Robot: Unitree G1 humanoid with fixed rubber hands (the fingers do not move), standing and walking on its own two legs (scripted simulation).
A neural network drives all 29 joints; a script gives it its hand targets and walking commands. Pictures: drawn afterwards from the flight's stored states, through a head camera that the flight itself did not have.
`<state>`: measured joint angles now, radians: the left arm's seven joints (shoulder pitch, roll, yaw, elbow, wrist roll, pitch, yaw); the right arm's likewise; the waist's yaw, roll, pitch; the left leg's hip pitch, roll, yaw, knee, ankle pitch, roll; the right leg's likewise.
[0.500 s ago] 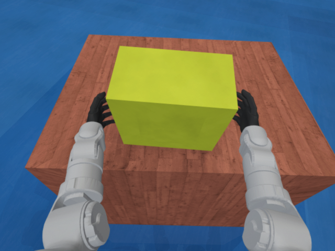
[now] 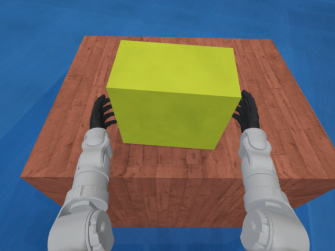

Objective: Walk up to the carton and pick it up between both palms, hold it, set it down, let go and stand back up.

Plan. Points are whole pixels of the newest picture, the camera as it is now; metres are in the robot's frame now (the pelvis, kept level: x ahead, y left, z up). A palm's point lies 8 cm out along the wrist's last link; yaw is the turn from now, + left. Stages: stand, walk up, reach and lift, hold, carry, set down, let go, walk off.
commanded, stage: set down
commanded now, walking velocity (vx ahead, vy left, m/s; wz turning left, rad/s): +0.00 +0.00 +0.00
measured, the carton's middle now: (172, 100) +0.51 -0.03 +0.06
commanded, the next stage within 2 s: none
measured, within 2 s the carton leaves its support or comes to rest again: rests again in 1.16 s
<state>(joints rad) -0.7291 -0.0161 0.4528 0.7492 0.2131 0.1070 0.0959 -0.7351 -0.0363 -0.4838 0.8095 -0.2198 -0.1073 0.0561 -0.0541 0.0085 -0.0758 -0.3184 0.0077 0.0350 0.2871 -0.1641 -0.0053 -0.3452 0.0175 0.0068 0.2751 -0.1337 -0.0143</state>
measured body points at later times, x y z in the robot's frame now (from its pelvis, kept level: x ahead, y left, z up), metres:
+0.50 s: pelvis -0.01 -0.01 +0.00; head +0.03 -0.01 +0.45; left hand +0.41 +0.14 +0.05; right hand +0.41 -0.22 +0.10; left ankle -0.03 +0.11 -0.75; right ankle -0.01 -0.11 -0.75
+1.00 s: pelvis +0.01 +0.00 +0.00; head +0.06 -0.01 +0.44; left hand +0.45 +0.17 +0.06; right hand +0.43 -0.21 +0.08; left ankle -0.03 +0.11 -0.75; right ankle -0.01 -0.11 -0.75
